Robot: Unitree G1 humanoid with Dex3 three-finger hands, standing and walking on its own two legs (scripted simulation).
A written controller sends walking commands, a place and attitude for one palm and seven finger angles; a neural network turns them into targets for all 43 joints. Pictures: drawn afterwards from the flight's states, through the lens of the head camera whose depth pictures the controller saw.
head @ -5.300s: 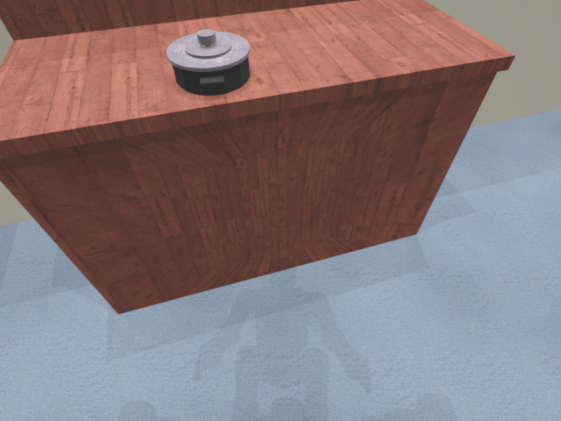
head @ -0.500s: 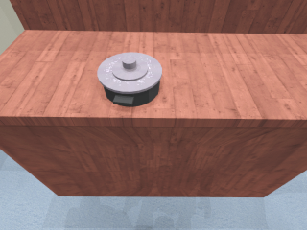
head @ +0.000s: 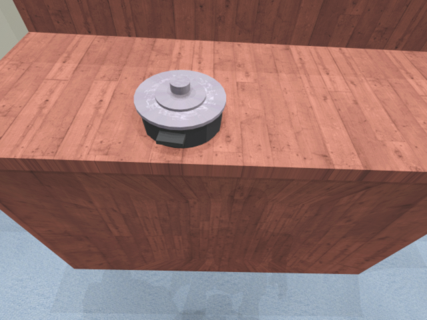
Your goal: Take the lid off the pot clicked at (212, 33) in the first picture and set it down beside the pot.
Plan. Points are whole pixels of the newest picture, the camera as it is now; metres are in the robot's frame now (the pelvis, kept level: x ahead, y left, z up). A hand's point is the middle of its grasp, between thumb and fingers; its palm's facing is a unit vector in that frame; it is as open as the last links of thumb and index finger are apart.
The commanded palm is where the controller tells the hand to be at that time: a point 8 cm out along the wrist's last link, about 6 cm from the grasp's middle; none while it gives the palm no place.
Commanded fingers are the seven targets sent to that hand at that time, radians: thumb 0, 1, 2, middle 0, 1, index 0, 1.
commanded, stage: look again from close up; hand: left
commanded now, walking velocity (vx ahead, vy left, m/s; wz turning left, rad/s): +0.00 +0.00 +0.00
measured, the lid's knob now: (180, 85) +0.51 +0.11 +0.16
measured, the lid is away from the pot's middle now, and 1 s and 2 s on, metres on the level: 0.00 0.00 0.00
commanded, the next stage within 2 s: lift the closed hand beside the body in 0.08 s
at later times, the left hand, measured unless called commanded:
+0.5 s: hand out of the picture +0.12 +0.20 -0.02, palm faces +0.22 -0.93 -0.28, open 5.4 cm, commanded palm +0.07 +0.25 +0.03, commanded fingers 0.00 0.90 0.90 -0.95 -1.12 -0.95 -1.12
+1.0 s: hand out of the picture +0.11 +0.23 +0.11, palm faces +0.34 -0.84 -0.42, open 3.1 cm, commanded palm +0.04 +0.26 +0.15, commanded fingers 0.00 0.90 0.90 -1.30 -1.50 -1.30 -1.50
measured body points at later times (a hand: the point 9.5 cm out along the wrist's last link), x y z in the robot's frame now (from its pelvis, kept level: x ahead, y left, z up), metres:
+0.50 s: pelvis -0.02 +0.00 +0.01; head -0.04 -0.01 +0.45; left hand +0.10 +0.25 +0.00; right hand +0.19 -0.22 -0.05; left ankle -0.01 +0.11 -0.74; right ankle -0.05 -0.13 -0.74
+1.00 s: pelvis -0.04 -0.01 +0.01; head -0.06 -0.02 +0.46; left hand +0.08 +0.28 +0.14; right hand +0.15 -0.21 -0.07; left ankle -0.01 +0.11 -0.74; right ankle -0.05 -0.13 -0.74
